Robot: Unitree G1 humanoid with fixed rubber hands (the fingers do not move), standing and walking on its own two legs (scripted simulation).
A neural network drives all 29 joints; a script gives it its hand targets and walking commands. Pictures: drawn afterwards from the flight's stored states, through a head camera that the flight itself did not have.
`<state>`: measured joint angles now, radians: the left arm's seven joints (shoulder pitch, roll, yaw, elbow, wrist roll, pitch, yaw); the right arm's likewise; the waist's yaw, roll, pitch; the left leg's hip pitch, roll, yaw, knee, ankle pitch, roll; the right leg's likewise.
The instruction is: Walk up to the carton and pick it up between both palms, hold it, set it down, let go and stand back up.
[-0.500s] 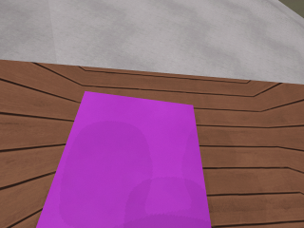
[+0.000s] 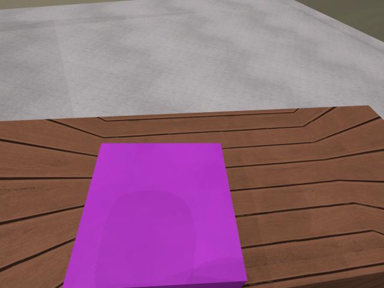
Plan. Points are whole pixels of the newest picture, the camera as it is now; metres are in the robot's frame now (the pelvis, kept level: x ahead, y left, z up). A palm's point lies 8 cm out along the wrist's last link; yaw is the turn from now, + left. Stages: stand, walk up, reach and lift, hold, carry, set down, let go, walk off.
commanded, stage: walk up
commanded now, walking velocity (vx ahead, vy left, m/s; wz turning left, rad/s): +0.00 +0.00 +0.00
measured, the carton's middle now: (163, 233) +0.22 +0.06 +0.05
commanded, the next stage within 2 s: none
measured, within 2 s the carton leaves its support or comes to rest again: neither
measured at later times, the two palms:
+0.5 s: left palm out of the picture -0.09 +0.29 -0.16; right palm out of the picture +0.03 -0.25 -0.15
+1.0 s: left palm out of the picture +0.05 +0.34 -0.15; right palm out of the picture -0.15 -0.16 -0.14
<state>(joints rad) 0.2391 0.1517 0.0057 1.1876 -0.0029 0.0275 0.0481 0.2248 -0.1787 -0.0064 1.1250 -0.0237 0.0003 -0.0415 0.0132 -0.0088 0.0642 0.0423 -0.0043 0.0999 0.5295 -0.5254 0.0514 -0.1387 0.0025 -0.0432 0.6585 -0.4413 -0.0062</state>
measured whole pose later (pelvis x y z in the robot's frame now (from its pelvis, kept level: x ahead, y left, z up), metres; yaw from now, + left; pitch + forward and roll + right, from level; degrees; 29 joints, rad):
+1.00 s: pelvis -0.03 +0.07 -0.01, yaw -5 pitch +0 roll -2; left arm 0.07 0.27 0.04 1.06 -0.01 0.16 0.02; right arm 0.39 -0.22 -0.02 1.02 -0.03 0.00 -0.04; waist -0.08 0.06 0.28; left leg -0.14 0.02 0.10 0.71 -0.58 0.05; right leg -0.35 0.04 0.01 0.95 -0.57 0.05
